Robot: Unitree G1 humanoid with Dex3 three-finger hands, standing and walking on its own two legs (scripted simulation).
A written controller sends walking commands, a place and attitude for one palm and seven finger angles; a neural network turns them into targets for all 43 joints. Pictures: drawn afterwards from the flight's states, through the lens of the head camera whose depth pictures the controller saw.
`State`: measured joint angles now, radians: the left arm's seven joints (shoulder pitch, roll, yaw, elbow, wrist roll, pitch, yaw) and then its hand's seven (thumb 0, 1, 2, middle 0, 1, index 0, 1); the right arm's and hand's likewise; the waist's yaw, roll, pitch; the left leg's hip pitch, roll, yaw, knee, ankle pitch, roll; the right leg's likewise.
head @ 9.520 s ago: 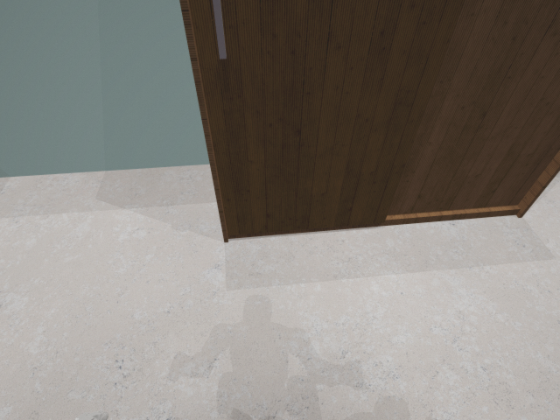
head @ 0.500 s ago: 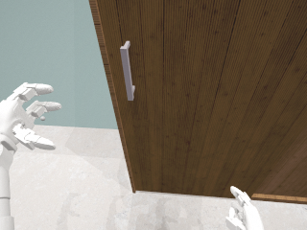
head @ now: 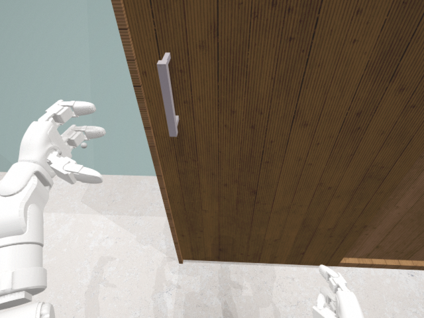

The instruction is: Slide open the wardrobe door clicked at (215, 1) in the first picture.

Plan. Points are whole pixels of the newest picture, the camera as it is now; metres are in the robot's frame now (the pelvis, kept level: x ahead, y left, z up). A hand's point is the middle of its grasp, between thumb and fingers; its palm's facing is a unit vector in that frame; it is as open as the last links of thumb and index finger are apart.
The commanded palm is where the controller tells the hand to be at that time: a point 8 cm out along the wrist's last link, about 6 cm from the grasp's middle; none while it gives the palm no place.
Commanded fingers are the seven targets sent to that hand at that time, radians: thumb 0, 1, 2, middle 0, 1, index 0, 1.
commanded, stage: move the hooked fingers beside the handle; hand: left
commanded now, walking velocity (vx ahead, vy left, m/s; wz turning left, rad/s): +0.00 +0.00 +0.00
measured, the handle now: (170, 97) +0.52 +0.14 +0.18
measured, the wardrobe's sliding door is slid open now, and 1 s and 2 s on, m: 0.00 0.00 0.00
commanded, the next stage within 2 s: feel for the door with the fingertips in 1.94 s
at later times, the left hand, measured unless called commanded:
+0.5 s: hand (109, 129) +0.38 +0.22 +0.20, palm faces +0.07 -1.00 +0.00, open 14.0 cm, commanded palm +0.35 +0.27 +0.19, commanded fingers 0.00 -0.50 0.30 -0.30 -1.20 -0.30 -1.20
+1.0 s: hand (134, 115) +0.43 +0.20 +0.19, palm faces +0.06 -1.00 +0.02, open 14.0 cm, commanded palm +0.42 +0.24 +0.19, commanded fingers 0.00 -0.50 0.30 -0.30 -1.20 -0.30 -1.20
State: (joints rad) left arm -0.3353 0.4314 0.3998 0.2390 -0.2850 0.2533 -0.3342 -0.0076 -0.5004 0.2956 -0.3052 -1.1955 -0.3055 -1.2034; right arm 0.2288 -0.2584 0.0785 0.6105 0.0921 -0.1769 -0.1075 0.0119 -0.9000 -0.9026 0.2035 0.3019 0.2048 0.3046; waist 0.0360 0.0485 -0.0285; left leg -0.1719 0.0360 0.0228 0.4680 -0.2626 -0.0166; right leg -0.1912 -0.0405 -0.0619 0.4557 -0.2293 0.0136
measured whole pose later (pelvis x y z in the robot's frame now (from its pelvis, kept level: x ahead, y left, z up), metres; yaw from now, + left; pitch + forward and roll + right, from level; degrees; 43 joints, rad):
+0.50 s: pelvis +0.00 +0.00 +0.00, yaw +0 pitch -1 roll +0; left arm -0.51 0.40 0.33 0.41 -0.23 0.21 -0.25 -0.01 -0.50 0.30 -0.30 -1.20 -0.30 -1.20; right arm 0.23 -0.25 0.07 0.63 0.09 -0.14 -0.11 0.01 -0.90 -0.90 0.20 0.30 0.20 0.30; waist 0.02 0.04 -0.03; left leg -0.19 0.04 0.02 0.46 -0.26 -0.02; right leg -0.21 -0.04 -0.06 0.45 -0.22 0.01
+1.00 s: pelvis +0.00 +0.00 +0.00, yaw +0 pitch +1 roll +0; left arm -0.74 0.39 0.30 0.72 -0.19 0.12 -0.19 -0.01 -0.50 0.30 -0.30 -1.20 -0.30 -1.20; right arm 0.29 -0.26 0.05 0.67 0.08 -0.11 -0.10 0.01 -0.90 -0.90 0.20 0.30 0.20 0.30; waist -0.02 0.03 -0.03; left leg -0.24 0.04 0.03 0.47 -0.26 -0.02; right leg -0.26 -0.04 -0.05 0.46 -0.22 0.01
